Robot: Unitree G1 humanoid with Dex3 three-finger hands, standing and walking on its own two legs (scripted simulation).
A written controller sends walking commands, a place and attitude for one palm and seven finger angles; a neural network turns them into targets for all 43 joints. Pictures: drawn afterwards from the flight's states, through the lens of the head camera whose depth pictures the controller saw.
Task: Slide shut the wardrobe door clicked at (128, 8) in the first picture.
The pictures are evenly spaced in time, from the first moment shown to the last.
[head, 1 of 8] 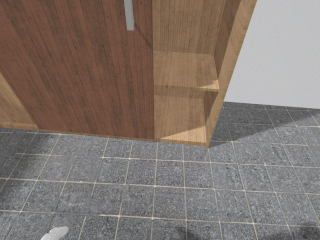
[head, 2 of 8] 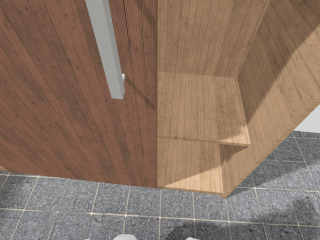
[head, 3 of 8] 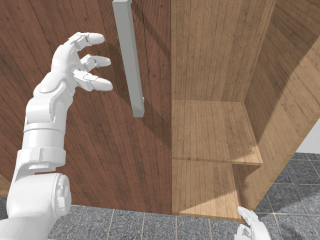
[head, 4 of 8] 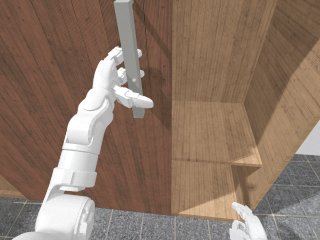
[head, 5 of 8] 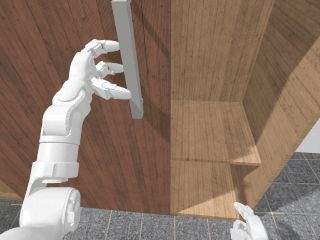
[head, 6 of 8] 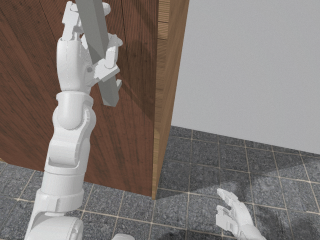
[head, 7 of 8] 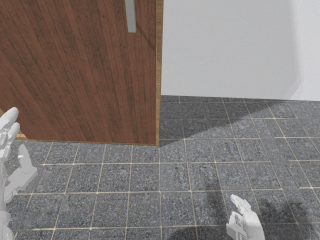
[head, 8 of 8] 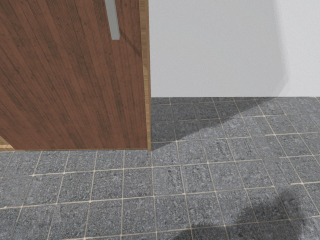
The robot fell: no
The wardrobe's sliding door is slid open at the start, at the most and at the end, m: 0.40 0.40 0.00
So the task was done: yes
